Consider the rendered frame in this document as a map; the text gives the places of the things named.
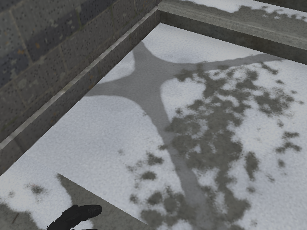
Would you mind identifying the left robot hand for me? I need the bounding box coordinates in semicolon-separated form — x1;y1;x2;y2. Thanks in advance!
47;204;103;230

